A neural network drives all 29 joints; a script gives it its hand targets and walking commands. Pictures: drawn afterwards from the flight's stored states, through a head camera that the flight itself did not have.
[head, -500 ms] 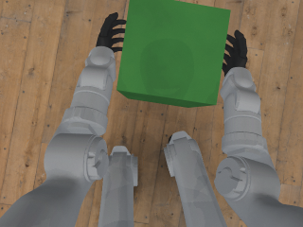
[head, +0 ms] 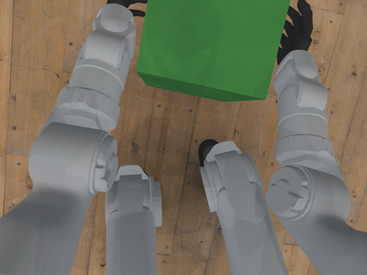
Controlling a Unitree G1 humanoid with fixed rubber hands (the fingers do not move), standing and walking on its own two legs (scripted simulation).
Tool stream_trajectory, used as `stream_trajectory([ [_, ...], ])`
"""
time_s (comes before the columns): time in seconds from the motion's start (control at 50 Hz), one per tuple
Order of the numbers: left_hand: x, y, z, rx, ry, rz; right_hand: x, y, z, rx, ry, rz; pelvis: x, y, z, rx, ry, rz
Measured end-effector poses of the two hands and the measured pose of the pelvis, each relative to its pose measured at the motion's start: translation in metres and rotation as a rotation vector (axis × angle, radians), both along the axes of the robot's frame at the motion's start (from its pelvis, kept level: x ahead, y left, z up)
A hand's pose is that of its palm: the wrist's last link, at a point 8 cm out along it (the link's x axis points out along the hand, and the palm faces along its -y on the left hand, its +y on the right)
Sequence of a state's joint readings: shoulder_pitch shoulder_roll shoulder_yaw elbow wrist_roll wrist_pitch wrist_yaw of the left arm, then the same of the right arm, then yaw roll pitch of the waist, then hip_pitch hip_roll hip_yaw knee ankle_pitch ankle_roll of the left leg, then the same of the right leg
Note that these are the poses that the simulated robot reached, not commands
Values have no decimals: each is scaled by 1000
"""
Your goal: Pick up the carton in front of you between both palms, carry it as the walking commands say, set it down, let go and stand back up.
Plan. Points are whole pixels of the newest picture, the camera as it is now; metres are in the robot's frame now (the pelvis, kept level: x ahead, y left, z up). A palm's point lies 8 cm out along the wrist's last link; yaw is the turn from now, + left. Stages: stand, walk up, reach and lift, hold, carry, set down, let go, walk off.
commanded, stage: set down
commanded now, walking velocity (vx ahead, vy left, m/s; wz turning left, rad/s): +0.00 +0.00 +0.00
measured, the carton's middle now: (202, 42) +0.51 -0.12 -0.24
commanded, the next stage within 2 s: none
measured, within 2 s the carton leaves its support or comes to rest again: rests again in 0.54 s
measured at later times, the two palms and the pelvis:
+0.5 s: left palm (120, 19) +0.56 +0.03 -0.19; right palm (283, 56) +0.45 -0.26 -0.18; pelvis +0.00 +0.01 -0.01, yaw -1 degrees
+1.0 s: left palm (121, 20) +0.56 +0.03 -0.20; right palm (284, 58) +0.45 -0.26 -0.19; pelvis -0.01 +0.01 -0.02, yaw -1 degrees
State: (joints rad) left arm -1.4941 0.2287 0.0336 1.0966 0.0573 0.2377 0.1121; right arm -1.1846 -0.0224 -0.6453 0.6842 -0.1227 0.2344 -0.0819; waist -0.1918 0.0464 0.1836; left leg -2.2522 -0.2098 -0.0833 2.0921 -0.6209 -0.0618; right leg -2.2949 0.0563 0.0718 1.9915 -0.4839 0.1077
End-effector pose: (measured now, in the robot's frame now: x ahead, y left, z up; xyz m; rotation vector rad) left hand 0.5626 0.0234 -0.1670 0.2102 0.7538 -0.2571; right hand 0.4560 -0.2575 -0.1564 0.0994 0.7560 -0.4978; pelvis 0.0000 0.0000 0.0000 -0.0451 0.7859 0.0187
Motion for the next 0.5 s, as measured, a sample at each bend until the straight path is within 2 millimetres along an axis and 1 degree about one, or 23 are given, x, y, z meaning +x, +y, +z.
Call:
stream_trajectory([
  [0.16, 3, 0, -4, 3, 11, -6, -3, 1, -8, 5, 18, 20, 3, 6, -2, -8, 10, 1],
  [0.28, -1, 3, -13, 10, 25, -9, -6, 2, -16, 9, 41, 42, 2, 8, -5, -11, -3, 3],
  [0.5, -5, 6, -28, 13, 36, -17, -5, 0, -25, 13, 56, 74, 0, 8, -11, -15, -38, 5],
])
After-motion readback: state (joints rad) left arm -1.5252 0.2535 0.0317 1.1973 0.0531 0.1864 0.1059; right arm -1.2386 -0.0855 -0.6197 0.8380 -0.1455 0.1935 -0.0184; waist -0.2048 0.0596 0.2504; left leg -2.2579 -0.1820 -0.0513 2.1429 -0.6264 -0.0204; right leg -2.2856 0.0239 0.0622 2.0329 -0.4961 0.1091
